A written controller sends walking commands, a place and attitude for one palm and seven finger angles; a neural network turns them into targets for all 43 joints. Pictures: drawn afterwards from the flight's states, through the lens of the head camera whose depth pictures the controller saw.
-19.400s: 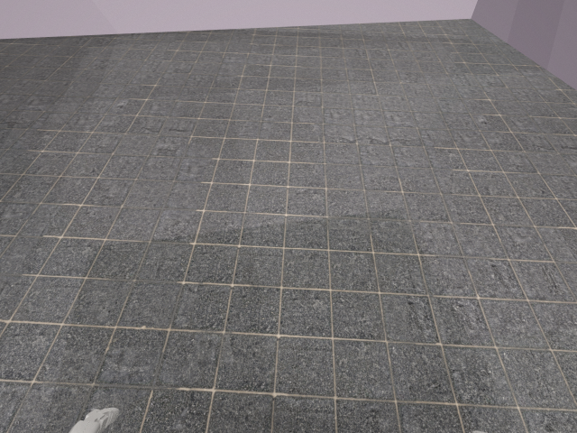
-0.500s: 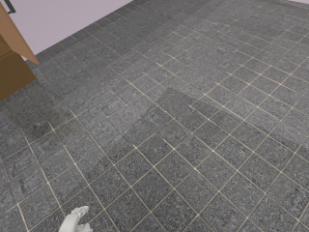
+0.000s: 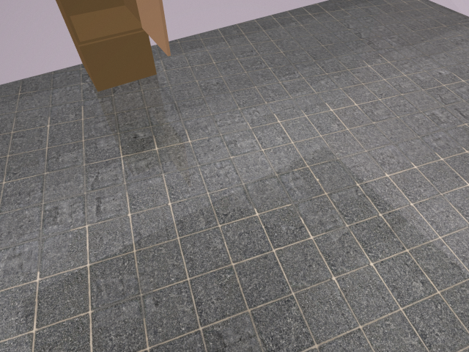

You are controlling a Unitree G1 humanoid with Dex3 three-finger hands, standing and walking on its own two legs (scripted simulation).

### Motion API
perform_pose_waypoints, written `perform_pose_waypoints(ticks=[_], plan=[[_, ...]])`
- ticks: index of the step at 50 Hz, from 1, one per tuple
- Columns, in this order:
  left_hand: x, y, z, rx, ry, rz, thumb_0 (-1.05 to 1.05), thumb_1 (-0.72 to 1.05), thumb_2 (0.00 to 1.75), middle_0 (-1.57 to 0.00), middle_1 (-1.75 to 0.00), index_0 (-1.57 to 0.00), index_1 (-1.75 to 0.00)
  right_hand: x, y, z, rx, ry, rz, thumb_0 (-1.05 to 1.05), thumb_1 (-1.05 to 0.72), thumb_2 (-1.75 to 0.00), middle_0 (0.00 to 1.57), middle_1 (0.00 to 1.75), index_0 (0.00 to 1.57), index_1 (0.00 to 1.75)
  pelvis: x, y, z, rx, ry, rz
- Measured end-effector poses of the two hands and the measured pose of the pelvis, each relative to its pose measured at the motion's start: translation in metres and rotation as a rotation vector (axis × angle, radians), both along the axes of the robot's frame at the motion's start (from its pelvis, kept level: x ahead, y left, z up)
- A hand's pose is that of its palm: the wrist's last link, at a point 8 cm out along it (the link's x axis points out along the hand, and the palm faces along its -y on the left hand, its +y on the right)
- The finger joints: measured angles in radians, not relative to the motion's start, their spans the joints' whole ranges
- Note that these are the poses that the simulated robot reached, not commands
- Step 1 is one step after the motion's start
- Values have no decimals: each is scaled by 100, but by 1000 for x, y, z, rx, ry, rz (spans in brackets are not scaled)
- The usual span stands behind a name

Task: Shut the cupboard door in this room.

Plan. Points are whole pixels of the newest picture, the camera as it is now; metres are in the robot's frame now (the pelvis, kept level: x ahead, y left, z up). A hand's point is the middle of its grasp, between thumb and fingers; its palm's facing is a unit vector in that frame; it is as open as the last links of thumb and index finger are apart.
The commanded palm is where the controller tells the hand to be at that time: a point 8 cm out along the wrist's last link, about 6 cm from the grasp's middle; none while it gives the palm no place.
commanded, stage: turn or walk to find it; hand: left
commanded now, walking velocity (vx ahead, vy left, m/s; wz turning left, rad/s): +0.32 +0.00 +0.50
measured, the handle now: out of the picture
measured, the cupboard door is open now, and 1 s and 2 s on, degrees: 91 91 91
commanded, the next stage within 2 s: none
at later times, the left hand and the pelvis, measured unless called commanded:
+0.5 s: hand (137, 290) +0.24 +0.22 -0.15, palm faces +0.13 -0.97 -0.20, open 7.4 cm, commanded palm none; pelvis +0.14 +0.02 +0.00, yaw +11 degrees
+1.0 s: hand (168, 309) +0.21 +0.15 -0.16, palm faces +0.45 -0.87 -0.19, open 7.3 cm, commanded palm none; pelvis +0.34 +0.03 +0.01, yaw +22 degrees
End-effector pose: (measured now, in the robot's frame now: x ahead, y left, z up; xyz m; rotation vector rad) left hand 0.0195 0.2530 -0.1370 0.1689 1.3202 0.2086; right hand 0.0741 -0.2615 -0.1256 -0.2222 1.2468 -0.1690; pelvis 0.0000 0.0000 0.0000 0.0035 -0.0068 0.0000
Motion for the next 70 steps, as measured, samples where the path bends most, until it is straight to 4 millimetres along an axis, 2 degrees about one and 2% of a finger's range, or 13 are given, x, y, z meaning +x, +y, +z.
perform_pose_waypoints(ticks=[4,9,19,27,29,32,36,41,48,56,59,62,70], plan=[[-20,29,-14,-15,56,50,0,91,89,-20,-30,-20,-29,30,26,10,-17,-100,60,0,-91,-90,19,30,20,30,6,18,-5,-8,-6,18],[5,43,0,-39,1,74,1,91,90,-20,-30,-19,-29,31,49,22,-13,-80,87,0,-91,-90,20,30,20,30,26,31,10,-34,-10,75],[109,40,14,-31,-140,63,1,91,90,-19,-30,-19,-29,17,63,6,46,116,49,0,-91,-90,20,30,21,30,85,31,11,-2,5,150],[239,8,17,-8,-265,14,1,91,90,-20,-30,-19,-29,33,38,-21,74,323,23,0,-91,-90,20,30,21,30,164,8,-8,18,23,216],[263,0,16,10,-315,23,1,91,90,-20,-30,-19,-29,51,27,-31,79,364,43,0,-91,-90,20,30,20,30,184,0,-16,16,12,240],[266,-10,20,17,-322,82,0,91,89,-20,-30,-20,-29,102,14,-32,72,339,96,0,-91,-90,20,30,20,30,206,-7,-11,22,-17,280],[241,-22,22,14,-214,183,0,91,89,-20,-30,-20,-29,195,10,-25,65,205,171,1,-91,-90,20,30,20,30,237,-10,2,28,-29,302],[205,-22,23,32,-72,301,-1,94,89,-20,-30,-20,-29,303,28,-11,69,47,257,0,-91,-90,19,30,20,30,277,-7,11,17,-21,334],[172,-48,13,-60,113,425,0,92,90,-20,-30,-19,-29,418,85,0,93,-53,388,0,-92,-90,19,30,20,30,329,16,11,-3,-17,370],[170,-63,-4,-219,298,549,0,91,89,-20,-30,-19,-29,522,192,-7,120,-125,542,0,-91,-90,19,30,20,30,388,74,-8,-19,-14,402],[192,-43,-10,-248,320,542,0,91,89,-20,-30,-20,-29,538,217,-8,125,-166,529,0,-91,-90,19,30,20,30,404,96,-11,-15,-31,402],[235,-2,-9,-215,247,506,1,91,89,-20,-30,-20,-29,532,222,-4,118,-134,475,0,-91,-90,20,30,20,30,422,113,-2,-16,-43,393],[390,110,2,-66,-64,405,0,91,90,-19,-30,-19,-29,530,188,12,10,-50,349,-4,-95,-90,20,30,20,30,474,139,12,6,-35,393]])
